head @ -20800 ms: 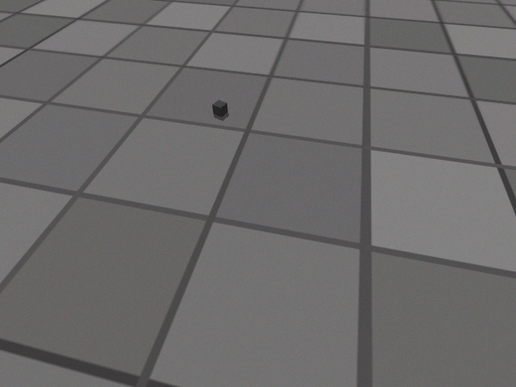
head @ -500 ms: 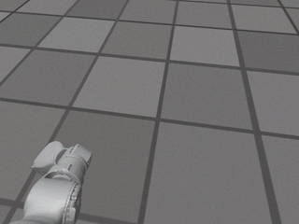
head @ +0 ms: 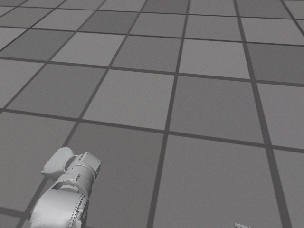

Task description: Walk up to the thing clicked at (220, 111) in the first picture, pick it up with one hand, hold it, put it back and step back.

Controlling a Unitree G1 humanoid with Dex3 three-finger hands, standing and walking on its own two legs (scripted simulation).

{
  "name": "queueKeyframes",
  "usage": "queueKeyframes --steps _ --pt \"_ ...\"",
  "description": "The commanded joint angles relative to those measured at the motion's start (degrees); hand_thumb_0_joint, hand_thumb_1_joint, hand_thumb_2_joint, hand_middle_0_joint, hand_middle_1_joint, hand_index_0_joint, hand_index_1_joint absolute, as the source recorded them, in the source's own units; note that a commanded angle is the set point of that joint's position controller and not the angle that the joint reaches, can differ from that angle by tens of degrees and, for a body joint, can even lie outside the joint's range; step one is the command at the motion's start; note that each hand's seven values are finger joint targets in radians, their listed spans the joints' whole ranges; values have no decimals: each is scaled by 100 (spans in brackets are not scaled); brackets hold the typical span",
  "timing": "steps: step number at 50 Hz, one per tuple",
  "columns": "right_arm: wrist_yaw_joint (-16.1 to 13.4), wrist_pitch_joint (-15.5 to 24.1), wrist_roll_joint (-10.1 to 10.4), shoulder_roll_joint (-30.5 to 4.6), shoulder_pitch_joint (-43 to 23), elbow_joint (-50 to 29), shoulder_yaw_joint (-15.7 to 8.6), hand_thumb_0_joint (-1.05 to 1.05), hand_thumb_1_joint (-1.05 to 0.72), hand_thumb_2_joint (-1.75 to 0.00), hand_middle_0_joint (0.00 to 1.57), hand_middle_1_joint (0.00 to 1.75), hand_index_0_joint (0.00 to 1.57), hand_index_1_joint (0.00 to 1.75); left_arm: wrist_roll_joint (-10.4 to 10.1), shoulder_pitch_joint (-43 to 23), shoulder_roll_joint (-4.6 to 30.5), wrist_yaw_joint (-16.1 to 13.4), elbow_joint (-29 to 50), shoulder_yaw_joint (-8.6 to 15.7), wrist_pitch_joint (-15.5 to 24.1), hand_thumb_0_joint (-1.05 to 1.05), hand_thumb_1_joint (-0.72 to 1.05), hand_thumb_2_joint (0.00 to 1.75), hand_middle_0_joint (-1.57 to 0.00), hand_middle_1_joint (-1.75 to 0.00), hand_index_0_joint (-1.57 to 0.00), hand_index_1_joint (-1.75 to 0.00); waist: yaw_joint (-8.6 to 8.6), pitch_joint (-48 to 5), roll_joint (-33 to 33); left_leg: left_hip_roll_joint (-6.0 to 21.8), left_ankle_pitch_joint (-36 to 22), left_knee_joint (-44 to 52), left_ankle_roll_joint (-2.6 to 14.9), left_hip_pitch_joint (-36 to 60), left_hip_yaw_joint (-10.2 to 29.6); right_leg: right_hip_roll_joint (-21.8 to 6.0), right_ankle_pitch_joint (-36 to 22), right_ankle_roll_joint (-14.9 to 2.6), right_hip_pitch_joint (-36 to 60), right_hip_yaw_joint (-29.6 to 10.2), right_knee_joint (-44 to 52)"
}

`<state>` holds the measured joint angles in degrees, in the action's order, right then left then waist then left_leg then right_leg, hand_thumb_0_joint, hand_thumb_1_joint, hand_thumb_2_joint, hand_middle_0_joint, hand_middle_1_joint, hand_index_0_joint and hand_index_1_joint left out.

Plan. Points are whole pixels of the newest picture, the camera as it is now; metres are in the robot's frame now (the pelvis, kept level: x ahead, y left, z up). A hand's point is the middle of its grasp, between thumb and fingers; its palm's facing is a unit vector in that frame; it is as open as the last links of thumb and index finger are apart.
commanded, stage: hold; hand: left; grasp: from above
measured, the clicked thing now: (76, 172) +0.33 +0.24 -0.07
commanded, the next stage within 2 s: crouch in 1.42 s
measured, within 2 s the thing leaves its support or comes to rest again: neither
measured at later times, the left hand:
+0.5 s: hand (75, 170) +0.31 +0.23 -0.03, palm faces -0.14 -0.41 -0.90, open 10.4 cm
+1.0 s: hand (72, 169) +0.31 +0.23 -0.01, palm faces -0.13 -0.42 -0.90, open 10.4 cm
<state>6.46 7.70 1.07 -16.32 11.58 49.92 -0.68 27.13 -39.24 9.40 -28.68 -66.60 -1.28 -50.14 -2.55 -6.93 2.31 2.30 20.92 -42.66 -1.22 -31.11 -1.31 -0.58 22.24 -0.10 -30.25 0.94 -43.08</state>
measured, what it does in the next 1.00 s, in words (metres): stands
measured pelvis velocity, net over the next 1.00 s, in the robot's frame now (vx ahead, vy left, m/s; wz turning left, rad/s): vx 0.01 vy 0.00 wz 0.00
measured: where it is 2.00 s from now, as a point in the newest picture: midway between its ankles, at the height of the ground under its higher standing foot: outside the picture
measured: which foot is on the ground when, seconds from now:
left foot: down 0.00-1.00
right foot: down 0.00-1.00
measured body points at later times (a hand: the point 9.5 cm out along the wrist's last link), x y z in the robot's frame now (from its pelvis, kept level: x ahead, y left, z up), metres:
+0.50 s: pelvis +0.00 -0.01 +0.01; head +0.02 -0.02 +0.46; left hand +0.32 +0.24 +0.02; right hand +0.13 -0.26 -0.12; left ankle +0.00 +0.13 -0.71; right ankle -0.01 -0.12 -0.71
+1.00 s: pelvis +0.01 +0.00 +0.02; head +0.01 -0.02 +0.47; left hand +0.32 +0.24 +0.04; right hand +0.16 -0.25 -0.10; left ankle +0.00 +0.13 -0.71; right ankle -0.01 -0.12 -0.71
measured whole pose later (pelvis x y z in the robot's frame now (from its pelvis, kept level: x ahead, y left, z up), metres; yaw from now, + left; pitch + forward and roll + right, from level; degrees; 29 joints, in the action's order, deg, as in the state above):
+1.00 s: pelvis +0.01 +0.00 +0.02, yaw +0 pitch +5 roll +0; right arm 7.1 6.2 1.8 -16.1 7.6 48.8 0.5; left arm 25.3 -36.7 7.4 -27.7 -59.2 -4.1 -55.7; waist -0.5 -5.6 2.4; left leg 2.1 17.7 -34.2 -1.3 -21.8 -1.5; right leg -0.5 19.2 -0.2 -21.2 1.0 -35.0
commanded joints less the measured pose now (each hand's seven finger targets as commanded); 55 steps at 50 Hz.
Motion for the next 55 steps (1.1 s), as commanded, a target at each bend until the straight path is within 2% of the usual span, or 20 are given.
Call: queueKeyframes --steps 1,9,13,14,16,19,21,24,25,28,33,34,36,37,40,43,44,46,48,55 --pt "17 191 7 -837 -100 -541 -232 0 -91 -90 20 30 20 30 249 -2046 862 -194 686 -65 -16 0 30 86 -74 -82 -71 -86 -21 -1615 -627 -304 -1688 392 138 709 -114 202 -2575 72 975 -18 613" --pt "11 159 -9 -835 -369 -633 -201 0 -90 -90 20 30 20 30 320 -2156 944 -330 1191 -116 23 0 33 85 -75 -82 -72 -85 68 -1690 -209 -293 -1673 582 108 1090 -150 219 -2148 2 1130 -8 723" --pt "-7 139 5 -859 -494 -660 -204 0 -90 -90 20 30 20 30 222 -2183 988 -354 1503 -94 -55 0 30 84 -73 -81 -70 -84 111 -1787 -66 -271 -1771 661 84 1235 -143 241 -2140 -19 1242 18 713" --pt "-4 126 10 -833 -494 -659 -175 0 -90 -90 20 30 20 30 196 -2110 780 -328 1521 -203 -81 0 30 87 -74 -80 -70 -84 40 -1826 -185 -256 -1860 679 95 1318 -101 262 -2248 -14 1273 39 710" --pt "-7 115 24 -864 -516 -658 -186 0 -90 -90 20 30 20 30 159 -2121 890 -325 1418 -152 -145 0 30 87 -74 -81 -70 -85 103 -1588 -259 -277 -1761 725 112 1202 -118 248 -2197 5 1265 34 814" --pt "-4 131 35 -836 -585 -660 -168 0 -90 -90 20 30 20 30 118 -2096 804 -262 1324 -178 -206 0 30 88 -74 -80 -71 -84 47 -1591 -456 -271 -1634 771 137 1227 -131 238 -2130 40 1292 -17 926" --pt "-10 137 31 -820 -626 -646 -170 0 -90 -90 20 30 20 30 74 -2037 831 -251 1269 -144 -250 0 36 86 -78 -79 -75 -83 145 -1435 -370 -260 -1616 830 117 1162 -138 237 -2038 16 1286 3 944" --pt "8 128 57 -803 -584 -666 -140 0 -90 -90 20 30 20 30 109 -1997 717 -190 1125 -234 -313 0 32 88 -78 -77 -74 -82 109 -1328 -466 -290 -1828 825 136 1176 -136 220 -2381 28 1328 2 974" --pt "18 130 55 -812 -573 -669 -160 0 -90 -90 20 30 20 30 141 -2041 796 -180 1140 -166 -311 0 32 88 -78 -78 -73 -83 89 -1555 -568 -293 -1907 773 149 1225 -146 195 -2663 61 1401 -52 954" --pt "40 136 49 -801 -613 -679 -151 0 -90 -90 20 30 20 30 127 -1993 787 -188 1098 -170 -321 0 35 90 -80 -78 -75 -83 107 -1518 -580 -299 -1940 804 155 1226 -157 178 -2778 59 1488 -56 966" --pt "61 133 42 -762 -720 -757 -115 0 -91 -90 20 30 20 30 209 -2093 703 -228 1489 -302 -306 0 40 89 -83 -79 -79 -84 136 -1468 -335 -279 -1895 951 145 1377 -134 222 -2393 -7 1502 9 1059" --pt "58 124 51 -798 -724 -769 -138 0 -90 -90 20 30 20 30 202 -2018 865 -234 1475 -203 -321 0 39 89 -83 -78 -78 -82 183 -1540 -326 -276 -1966 943 143 1381 -142 226 -2392 -24 1528 9 1014" --pt "55 107 38 -788 -822 -788 -153 0 -90 -90 20 30 20 30 182 -2122 844 -252 1644 -189 -335 0 39 87 -82 -78 -78 -82 196 -1648 -165 -270 -2055 958 120 1466 -151 232 -2471 -33 1596 1 1003" --pt "55 104 44 -766 -842 -804 -132 0 -90 -90 20 30 20 30 142 -2112 652 -237 1713 -290 -355 0 40 89 -82 -78 -78 -82 112 -1661 -285 -259 -2084 965 135 1552 -126 243 -2524 -19 1596 10 1023" --pt "54 91 55 -795 -877 -810 -139 0 -90 -90 20 30 20 30 140 -2101 802 -219 1780 -232 -408 0 38 89 -81 -78 -77 -82 171 -1651 -324 -269 -2036 1006 137 1520 -135 229 -2482 -6 1699 7 1072" --pt "56 93 70 -751 -953 -824 -103 0 -90 -90 20 30 20 30 116 -2049 623 -174 1722 -345 -476 0 39 89 -82 -78 -78 -83 165 -1460 -447 -274 -1882 1078 156 1497 -125 234 -2300 3 1636 30 1189" --pt "46 93 76 -796 -918 -805 -130 0 -90 -90 20 30 20 30 151 -2085 815 -157 1668 -244 -495 0 41 88 -83 -77 -79 -82 187 -1512 -455 -282 -1882 1040 165 1486 -147 214 -2315 19 1635 -20 1203" --pt "48 101 84 -771 -945 -814 -112 0 -90 -90 20 30 20 30 108 -2067 812 -125 1697 -258 -534 0 42 87 -85 -76 -80 -81 241 -1448 -372 -277 -1923 1112 150 1489 -149 222 -2301 -8 1664 16 1205" --pt "51 101 107 -737 -956 -785 -92 0 -90 -90 20 30 20 30 128 -1987 594 -57 1497 -360 -570 0 40 90 -85 -75 -79 -80 161 -1388 -436 -272 -2036 1104 155 1536 -130 223 -2451 3 1616 -1 1214" --pt "69 160 113 -720 -972 -796 -82 0 -90 -90 20 30 20 30 169 -1944 629 -16 1341 -362 -539 0 43 89 -87 -75 -82 -80 224 -1225 -409 -263 -1818 1212 149 1436 -145 208 -2101 -36 1553 0 1299"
